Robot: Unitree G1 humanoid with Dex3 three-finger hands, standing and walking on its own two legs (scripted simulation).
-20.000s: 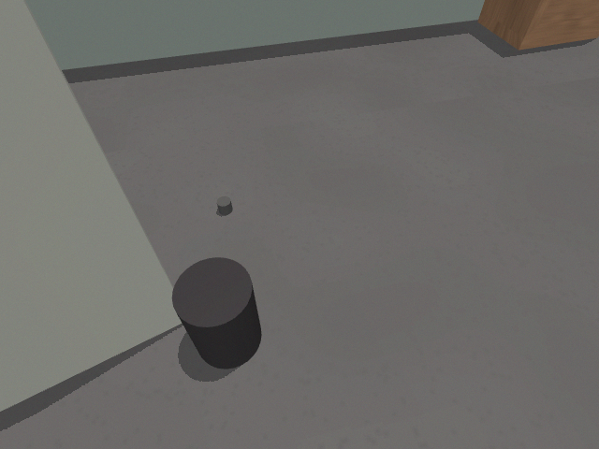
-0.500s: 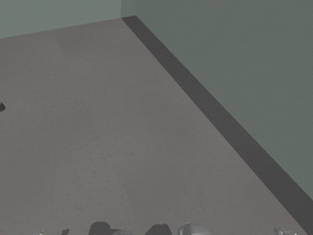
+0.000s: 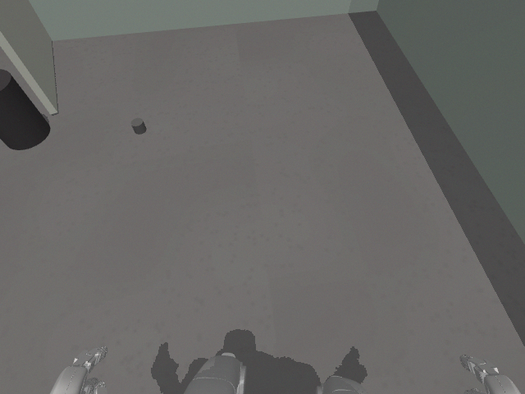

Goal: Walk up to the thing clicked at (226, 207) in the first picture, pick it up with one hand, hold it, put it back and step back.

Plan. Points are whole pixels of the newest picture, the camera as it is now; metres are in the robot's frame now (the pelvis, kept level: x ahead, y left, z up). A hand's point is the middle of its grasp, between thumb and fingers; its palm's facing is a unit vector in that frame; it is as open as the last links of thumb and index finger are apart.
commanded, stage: walk up
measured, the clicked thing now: (138, 126) +1.37 +0.72 -0.73
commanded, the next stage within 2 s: stand in 1.40 s
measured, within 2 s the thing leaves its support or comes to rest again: neither
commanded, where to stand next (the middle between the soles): +0.07 -0.02 m, yaw +20 degrees
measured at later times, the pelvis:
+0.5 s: pelvis -0.01 -0.04 -0.02, yaw +15 degrees
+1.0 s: pelvis +0.00 -0.03 +0.00, yaw +22 degrees
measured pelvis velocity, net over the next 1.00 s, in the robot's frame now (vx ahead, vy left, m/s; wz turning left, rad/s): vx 0.00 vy -0.03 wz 0.38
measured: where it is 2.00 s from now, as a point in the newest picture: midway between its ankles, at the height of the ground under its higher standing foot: outside the picture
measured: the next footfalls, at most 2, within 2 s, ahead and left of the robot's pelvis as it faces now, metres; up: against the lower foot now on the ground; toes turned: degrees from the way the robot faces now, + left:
left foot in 0.10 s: +0.07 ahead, +0.14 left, +0.00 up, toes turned +2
right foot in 0.40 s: +0.11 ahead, -0.14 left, +0.00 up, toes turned +17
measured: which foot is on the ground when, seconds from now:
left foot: up 0.00-0.08, down 0.10-0.42, up 0.44-0.68, down 0.70-1.00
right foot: down 0.00-0.10, up 0.12-0.38, down 0.40-1.00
